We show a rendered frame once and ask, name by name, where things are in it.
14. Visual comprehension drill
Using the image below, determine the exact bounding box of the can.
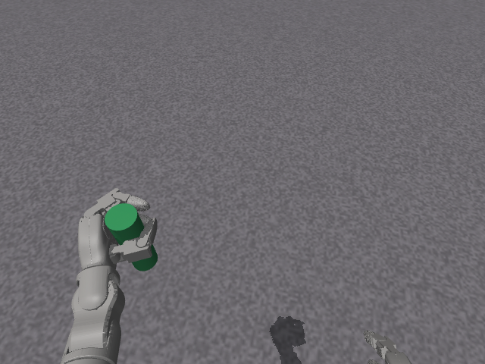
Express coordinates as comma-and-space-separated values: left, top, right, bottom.
105, 203, 158, 271

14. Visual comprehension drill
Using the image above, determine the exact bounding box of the left robot hand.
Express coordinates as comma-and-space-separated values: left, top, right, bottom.
78, 188, 158, 271

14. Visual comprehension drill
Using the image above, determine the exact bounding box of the left robot arm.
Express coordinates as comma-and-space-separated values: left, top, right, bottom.
60, 265, 125, 364

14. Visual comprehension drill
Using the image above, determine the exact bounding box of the right robot hand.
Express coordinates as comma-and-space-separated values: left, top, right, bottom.
364, 331, 411, 364

